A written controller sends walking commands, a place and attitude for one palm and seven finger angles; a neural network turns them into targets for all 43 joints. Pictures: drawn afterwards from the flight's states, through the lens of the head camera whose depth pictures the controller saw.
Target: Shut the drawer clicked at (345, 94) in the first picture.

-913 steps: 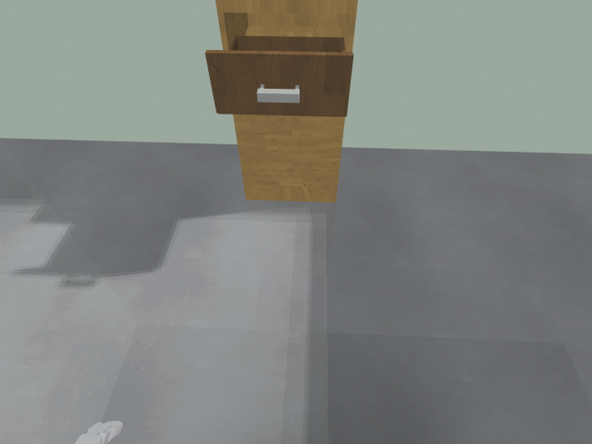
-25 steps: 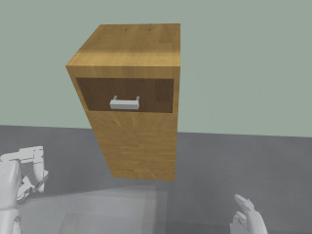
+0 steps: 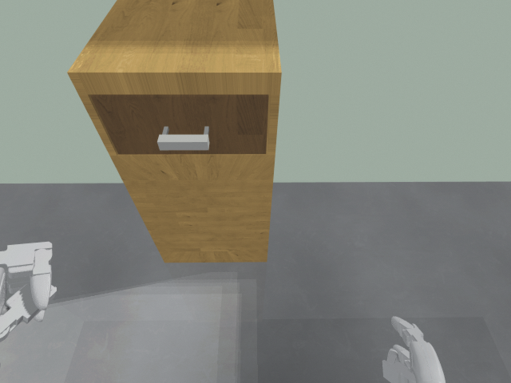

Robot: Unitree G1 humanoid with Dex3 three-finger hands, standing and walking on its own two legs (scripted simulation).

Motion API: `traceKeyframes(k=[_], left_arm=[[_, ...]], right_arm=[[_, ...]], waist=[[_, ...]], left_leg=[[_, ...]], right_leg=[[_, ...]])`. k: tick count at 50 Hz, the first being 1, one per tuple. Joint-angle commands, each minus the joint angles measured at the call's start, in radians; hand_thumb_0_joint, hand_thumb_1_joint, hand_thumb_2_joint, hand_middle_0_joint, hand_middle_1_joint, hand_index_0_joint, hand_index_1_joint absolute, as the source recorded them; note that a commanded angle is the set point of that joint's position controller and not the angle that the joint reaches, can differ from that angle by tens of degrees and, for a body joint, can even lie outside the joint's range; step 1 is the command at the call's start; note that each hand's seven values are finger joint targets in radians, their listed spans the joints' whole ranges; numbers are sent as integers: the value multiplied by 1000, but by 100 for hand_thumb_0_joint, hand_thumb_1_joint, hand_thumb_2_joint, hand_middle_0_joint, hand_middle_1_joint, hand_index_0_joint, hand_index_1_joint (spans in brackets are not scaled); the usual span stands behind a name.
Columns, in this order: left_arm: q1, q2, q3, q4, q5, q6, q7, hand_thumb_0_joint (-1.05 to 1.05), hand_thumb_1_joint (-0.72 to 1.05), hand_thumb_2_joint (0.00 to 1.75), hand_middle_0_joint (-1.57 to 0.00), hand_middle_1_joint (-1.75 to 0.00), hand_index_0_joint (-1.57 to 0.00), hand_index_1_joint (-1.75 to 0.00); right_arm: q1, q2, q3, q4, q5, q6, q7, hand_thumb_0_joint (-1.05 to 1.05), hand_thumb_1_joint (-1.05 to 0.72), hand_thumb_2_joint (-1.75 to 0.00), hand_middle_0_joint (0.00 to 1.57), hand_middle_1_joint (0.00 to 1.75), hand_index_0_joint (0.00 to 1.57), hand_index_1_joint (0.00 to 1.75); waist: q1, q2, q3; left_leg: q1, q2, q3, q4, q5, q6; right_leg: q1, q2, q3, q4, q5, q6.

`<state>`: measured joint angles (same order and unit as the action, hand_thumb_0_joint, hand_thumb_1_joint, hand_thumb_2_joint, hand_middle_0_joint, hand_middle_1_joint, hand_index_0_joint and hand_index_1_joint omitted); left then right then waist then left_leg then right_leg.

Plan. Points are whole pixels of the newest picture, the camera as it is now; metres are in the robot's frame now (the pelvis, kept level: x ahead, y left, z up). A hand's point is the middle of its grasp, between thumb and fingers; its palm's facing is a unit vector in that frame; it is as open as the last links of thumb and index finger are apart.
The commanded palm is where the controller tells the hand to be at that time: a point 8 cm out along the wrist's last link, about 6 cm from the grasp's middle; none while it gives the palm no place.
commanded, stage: step back with the hand held close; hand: left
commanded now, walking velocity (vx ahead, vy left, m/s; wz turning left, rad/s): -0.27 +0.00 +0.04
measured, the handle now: (185, 136) +0.63 +0.21 -0.02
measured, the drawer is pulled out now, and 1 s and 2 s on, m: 0.00 0.00 0.00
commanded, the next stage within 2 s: stop stepping back and stand still in 0.78 s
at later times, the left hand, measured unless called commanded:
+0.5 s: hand out of the picture +0.11 +0.26 +0.15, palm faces +0.37 -0.82 -0.44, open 3.3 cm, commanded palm +0.03 +0.30 +0.18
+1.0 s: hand out of the picture -0.03 +0.23 +0.18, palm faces +0.29 -0.79 -0.54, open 3.3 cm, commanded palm -0.07 +0.28 +0.18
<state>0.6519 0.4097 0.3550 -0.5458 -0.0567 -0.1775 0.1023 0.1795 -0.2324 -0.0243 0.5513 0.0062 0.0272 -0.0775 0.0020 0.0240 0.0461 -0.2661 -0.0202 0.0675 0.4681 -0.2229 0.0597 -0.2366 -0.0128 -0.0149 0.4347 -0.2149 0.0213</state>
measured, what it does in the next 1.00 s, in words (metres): walks backwards: right foot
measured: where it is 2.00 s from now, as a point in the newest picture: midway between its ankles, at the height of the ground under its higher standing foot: outside the picture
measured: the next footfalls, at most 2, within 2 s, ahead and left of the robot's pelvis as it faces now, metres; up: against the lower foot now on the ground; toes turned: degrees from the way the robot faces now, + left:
right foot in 0.70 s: -0.20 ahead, -0.06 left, +0.00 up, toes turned -2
left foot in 1.12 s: -0.15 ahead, +0.13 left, +0.00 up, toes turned +4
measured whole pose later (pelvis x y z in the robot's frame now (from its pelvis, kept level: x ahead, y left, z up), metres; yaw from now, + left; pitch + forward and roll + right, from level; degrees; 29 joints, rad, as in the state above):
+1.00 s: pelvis -0.20 +0.00 -0.02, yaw +0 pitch +0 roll -2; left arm 0.73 0.51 0.47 -0.69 -0.09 -0.28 0.09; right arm 0.18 -0.18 -0.01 0.60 0.00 -0.04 -0.04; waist 0.00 0.00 -0.01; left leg -0.62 -0.01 -0.01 0.82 -0.24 -0.01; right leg -0.16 0.06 0.00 0.56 -0.41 -0.04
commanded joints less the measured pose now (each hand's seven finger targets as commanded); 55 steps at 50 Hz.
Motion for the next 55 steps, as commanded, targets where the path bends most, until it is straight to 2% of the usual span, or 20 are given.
traceKeyframes(k=[1,7,10,17,20,23,24,27,31,34,37,40,42,44,45,46,47,48,51,55], left_arm=[[17,137,139,-221,-5,-70,37,0,90,90,-140,-160,-140,-160],[-14,123,142,-216,18,-90,38,0,90,90,-140,-160,-140,-160],[-35,114,141,-194,26,-102,41,0,90,90,-140,-160,-140,-160],[-91,129,122,-237,23,-124,58,0,90,90,-140,-160,-140,-160],[-86,128,114,-266,21,-135,71,0,90,90,-140,-160,-140,-160],[-69,145,167,-292,46,-150,73,0,90,90,-140,-160,-140,-160],[-76,153,180,-302,58,-157,70,0,90,90,-140,-160,-140,-160],[-24,170,214,-285,55,-164,63,0,90,90,-140,-160,-140,-160],[55,131,165,-256,7,-170,41,0,90,90,-140,-160,-140,-160],[3,151,157,-270,-4,-199,30,0,90,90,-140,-160,-140,-160],[-45,212,195,-308,-1,-220,22,0,90,90,-140,-160,-140,-160],[-29,222,213,-374,-25,-210,15,0,90,90,-140,-160,-140,-160],[116,241,268,-327,-43,-186,9,0,90,90,-140,-160,-140,-160],[124,232,274,-313,-57,-166,0,0,90,90,-140,-160,-140,-160],[126,236,279,-302,-62,-159,5,0,90,90,-140,-160,-140,-160],[131,245,275,-273,-63,-145,13,0,90,90,-140,-160,-140,-160],[90,247,277,-271,-74,-123,23,0,90,90,-140,-160,-140,-160],[50,202,239,-227,-62,-103,30,0,90,90,-140,-160,-140,-160],[-75,135,145,-106,-15,-68,37,0,90,90,-140,-160,-140,-160],[-204,70,28,-76,37,-82,60,0,90,90,-140,-160,-140,-160]], right_arm=[[-91,-112,-38,-176,3,-68,-9,0,-90,-90,20,30,20,30],[-90,-130,-39,-178,-1,-101,-9,0,-90,-90,20,30,20,30],[-81,-124,-36,-179,3,-113,-10,0,-90,-90,20,30,20,30],[-48,-114,-40,-148,-12,-126,-4,0,-90,-90,20,30,20,30],[-52,-115,-28,-143,-14,-133,-8,0,-90,-90,20,30,20,30],[-90,-137,-31,-158,-14,-152,-21,0,-90,-90,20,30,20,30],[-83,-126,-35,-158,-16,-159,-22,0,-90,-90,20,30,20,30],[-70,-122,-49,-161,-16,-180,-10,0,-90,-90,20,30,20,30],[-45,-111,-43,-99,-26,-194,11,0,-90,-90,20,30,20,30],[-27,-111,-40,-43,-35,-187,19,0,-90,-90,20,30,20,30],[-40,-107,-40,-44,-33,-177,23,0,-90,-90,20,30,20,30],[-59,-109,-51,-107,0,-174,28,0,-90,-90,20,30,20,30],[-88,-111,-46,-138,-3,-175,35,0,-90,-90,20,30,20,30],[-149,-103,-34,-168,-8,-158,37,0,-90,-90,20,30,20,30],[-141,-94,-37,-164,-1,-142,33,0,-90,-90,20,30,20,30],[-122,-81,-40,-154,12,-127,27,0,-90,-90,20,30,20,30],[-107,-90,-56,-123,14,-116,27,0,-90,-90,20,30,20,30],[-112,-80,-54,-99,6,-102,22,0,-90,-90,20,30,20,30],[-118,-52,-16,-96,5,-113,-3,0,-90,-90,20,30,20,30],[-56,-102,-14,-56,0,-185,-31,0,-90,-90,20,30,20,30]], waist=[[10,54,-209],[7,111,-129],[-2,36,-84],[-24,-113,-79],[-30,-15,-86],[-6,241,-114],[0,253,-135],[2,177,-158],[-3,136,-154],[-2,107,-229],[17,77,-392],[7,-3,-500],[29,101,-470],[34,142,-287],[16,76,-204],[-4,-133,-137],[3,-255,-92],[-11,-230,14],[-36,-105,66],[-20,-17,54]], left_leg=[[-11,122,-128,-83,317,-1],[-305,166,-193,-202,-133,39],[-418,163,-207,-201,-339,51],[-95,48,-128,112,-244,-16],[-90,78,-184,3,-239,-7],[-477,258,-399,-344,-534,70],[-509,293,-417,-363,-536,86],[-437,297,-384,-302,-439,101],[-135,238,-332,-268,-211,48],[143,192,-228,-99,310,-3],[384,164,-123,17,736,1],[524,172,-107,46,804,31],[397,215,-168,-53,582,40],[91,205,-148,-176,48,-3],[34,128,-86,-50,-123,-52],[113,29,-42,278,-127,-104],[89,-11,-106,564,-152,-114],[-54,18,-167,705,-146,-99],[-123,86,-97,450,-85,-75],[36,66,-60,-40,-45,-17]], right_leg=[[138,-18,29,56,303,-6],[239,15,33,161,141,-3],[249,5,62,155,84,-3],[-191,-131,207,-157,-310,-82],[-191,-79,113,-84,-258,-54],[209,80,18,322,-64,4],[242,91,25,417,-62,8],[205,103,53,415,-136,2],[39,97,10,97,-241,-25],[-36,40,54,-142,10,-28],[-50,35,32,-54,302,21],[-108,60,17,82,226,76],[-96,76,4,131,-108,42],[-30,67,-16,31,-260,-14],[-100,1,37,-101,-313,-54],[-385,-168,259,-297,-551,-110],[-548,-325,413,-380,-651,-188],[-546,-348,391,-356,-589,-225],[-348,-213,163,-238,-289,-145],[-157,-128,103,-87,-102,-75]])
